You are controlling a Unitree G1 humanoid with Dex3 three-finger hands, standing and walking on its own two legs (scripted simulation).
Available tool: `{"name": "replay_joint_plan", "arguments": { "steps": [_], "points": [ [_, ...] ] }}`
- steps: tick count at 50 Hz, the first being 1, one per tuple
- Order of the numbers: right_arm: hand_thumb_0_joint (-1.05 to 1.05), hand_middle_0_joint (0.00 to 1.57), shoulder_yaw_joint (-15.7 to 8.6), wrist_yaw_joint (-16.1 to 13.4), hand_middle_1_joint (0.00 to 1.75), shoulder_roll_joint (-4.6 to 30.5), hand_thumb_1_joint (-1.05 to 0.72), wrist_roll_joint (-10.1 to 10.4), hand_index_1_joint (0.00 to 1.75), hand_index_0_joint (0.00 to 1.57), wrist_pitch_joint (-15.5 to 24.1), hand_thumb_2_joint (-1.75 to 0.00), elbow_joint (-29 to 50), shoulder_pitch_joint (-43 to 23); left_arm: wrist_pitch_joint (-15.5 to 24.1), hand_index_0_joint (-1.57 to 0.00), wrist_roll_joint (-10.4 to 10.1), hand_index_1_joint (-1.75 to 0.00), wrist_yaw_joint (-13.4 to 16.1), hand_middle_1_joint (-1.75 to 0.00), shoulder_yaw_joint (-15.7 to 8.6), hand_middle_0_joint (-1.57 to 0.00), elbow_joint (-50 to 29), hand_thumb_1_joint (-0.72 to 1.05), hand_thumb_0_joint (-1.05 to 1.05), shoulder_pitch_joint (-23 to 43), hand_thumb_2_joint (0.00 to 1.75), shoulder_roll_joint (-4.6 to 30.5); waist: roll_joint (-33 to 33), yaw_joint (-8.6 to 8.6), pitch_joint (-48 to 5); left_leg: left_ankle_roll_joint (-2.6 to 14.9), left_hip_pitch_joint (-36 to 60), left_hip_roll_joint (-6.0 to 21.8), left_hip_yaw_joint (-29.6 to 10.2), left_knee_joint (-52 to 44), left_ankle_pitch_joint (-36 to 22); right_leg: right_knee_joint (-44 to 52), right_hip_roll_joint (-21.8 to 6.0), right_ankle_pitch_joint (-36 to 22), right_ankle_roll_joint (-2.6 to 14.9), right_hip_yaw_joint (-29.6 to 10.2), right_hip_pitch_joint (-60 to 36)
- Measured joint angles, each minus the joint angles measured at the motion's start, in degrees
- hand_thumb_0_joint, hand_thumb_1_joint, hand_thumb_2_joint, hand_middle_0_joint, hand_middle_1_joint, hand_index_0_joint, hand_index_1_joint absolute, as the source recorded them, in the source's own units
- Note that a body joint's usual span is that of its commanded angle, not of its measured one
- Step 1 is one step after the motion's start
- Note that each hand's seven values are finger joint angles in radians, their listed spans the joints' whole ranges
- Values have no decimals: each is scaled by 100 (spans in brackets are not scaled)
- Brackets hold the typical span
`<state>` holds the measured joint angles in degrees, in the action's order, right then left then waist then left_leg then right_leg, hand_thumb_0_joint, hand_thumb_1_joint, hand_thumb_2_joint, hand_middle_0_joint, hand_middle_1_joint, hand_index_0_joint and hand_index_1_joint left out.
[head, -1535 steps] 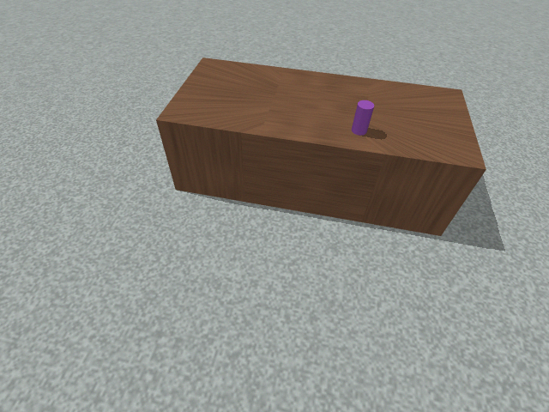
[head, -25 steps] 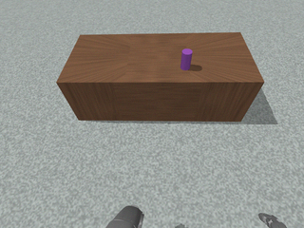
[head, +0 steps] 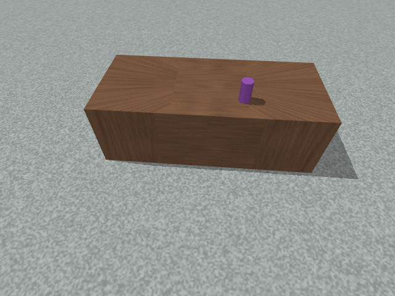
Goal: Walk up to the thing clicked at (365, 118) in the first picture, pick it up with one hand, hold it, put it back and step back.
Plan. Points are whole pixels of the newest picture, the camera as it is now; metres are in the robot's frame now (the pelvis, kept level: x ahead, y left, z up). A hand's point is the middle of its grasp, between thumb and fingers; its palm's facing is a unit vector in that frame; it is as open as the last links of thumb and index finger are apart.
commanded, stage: step back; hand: right
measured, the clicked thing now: (246, 90) +1.11 -0.23 -0.28
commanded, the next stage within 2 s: stand in 0.56 s
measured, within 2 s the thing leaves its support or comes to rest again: neither
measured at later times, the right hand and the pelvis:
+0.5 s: hand out of the picture +0.14 -0.21 -0.15, palm faces -0.05 +0.94 -0.35, open 7.3 cm; pelvis +0.04 +0.04 +0.00, yaw +0 degrees
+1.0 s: hand out of the picture +0.13 -0.22 -0.13, palm faces -0.03 +0.94 -0.33, open 7.3 cm; pelvis +0.04 +0.03 +0.02, yaw +0 degrees
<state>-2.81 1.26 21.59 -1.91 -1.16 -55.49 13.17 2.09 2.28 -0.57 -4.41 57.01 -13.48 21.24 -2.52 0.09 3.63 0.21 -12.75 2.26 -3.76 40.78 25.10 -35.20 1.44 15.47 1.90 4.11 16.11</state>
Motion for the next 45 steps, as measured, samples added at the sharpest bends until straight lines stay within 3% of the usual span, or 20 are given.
{"name": "replay_joint_plan", "arguments": {
  "steps": [3, 6, 12, 14, 16, 20, 24, 45],
  "points": [
    [1, 20, 7, -60, 30, -3, -91, 12, 30, 21, -25, -90, -41, -33, 75, -21, 37, -30, -1, -30, 38, -21, -51, 90, 1, 16, 90, -105, 80, 151, -37, 72, -454, -316, -94, 913, 479, -34, -117, 130, 84, -34, -6],
    [1, 20, -14, -57, 30, 89, -91, 30, 30, 21, 39, -90, -35, -117, 135, -21, 13, -30, 15, -30, 95, -21, -75, 90, 1, 31, 90, -211, 21, 200, 48, 80, -776, -324, -147, 1161, 281, 178, -193, 64, 22, -20, -156],
    [1, 20, -23, -56, 30, 130, -91, 35, 30, 20, 104, -90, -59, -245, 76, -21, -12, -30, 23, -30, 136, -21, -42, 90, 1, 145, 90, -132, 51, 206, 150, -11, -728, -20, 119, 60, -217, 39, -367, 234, -111, -21, -153],
    [1, 20, -19, -82, 30, 111, -91, 27, 30, 20, 132, -90, -107, -289, 18, -21, -60, -30, 39, -30, 146, -21, -68, 90, 1, 205, 90, -71, 91, 172, 177, -34, -513, -15, 253, -558, -916, -230, -443, 407, -188, -19, -69],
    [1, 20, -13, -123, 30, -8, -91, 3, 30, 20, 142, -90, -186, -399, -62, -21, -99, -30, 65, -30, 142, -21, -71, 90, 1, 308, 90, 19, 303, 196, 275, -145, -440, -143, 391, -570, -1064, -486, -595, 548, -261, -158, -3],
    [1, 20, 97, -95, 30, -166, -91, 17, 30, 21, 104, -90, -255, -565, -183, -20, -152, -30, 83, -30, 167, -21, 11, 90, 1, 436, 90, 93, 310, 164, 200, -121, -534, -14, 435, -317, -803, -401, -401, 652, -173, -295, -32],
    [1, 20, 172, -95, 30, -280, -91, 43, 30, 21, 75, -90, -334, -726, -153, -20, -133, -30, 61, -30, 176, -21, 125, 90, 1, 511, 90, 121, 291, 127, 120, -159, -496, 91, 412, -334, -765, -78, -302, 385, -307, -271, -192],
    [1, 20, 261, -31, 30, -162, -91, 126, 30, 21, 199, -90, -788, -980, -79, -20, -156, -30, -32, -30, 427, -21, 778, 90, 1, 832, 90, -116, 212, 31, 48, -206, 353, 40, 458, -1823, -1512, 1270, -324, -273, -316, -256, -970]
  ]
}}
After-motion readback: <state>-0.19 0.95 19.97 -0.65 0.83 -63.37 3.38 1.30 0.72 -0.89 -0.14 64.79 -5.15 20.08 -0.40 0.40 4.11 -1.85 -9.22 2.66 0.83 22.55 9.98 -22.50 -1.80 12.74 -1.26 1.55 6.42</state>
